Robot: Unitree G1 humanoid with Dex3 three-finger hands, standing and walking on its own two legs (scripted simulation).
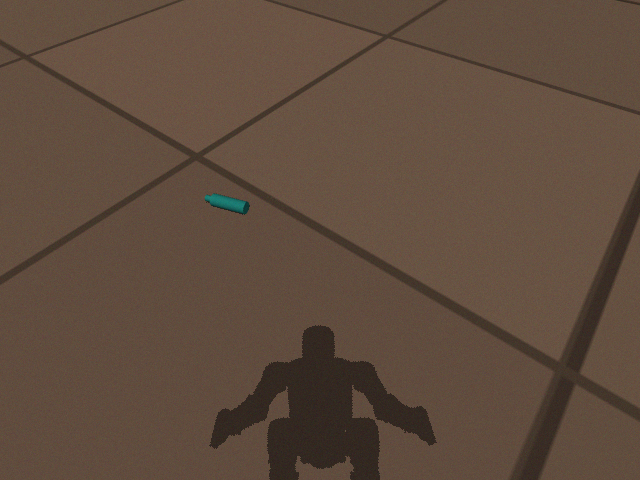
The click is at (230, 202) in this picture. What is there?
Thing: lying bottle
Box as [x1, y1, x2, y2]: [205, 193, 248, 213]
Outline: 205,196 205,200 209,201 211,205 245,213 248,209 248,202 214,193 210,196
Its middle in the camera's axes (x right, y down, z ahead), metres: -0.42 -0.19 +1.76
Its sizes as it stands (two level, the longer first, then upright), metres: 0.201 0.057 0.057
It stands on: the floor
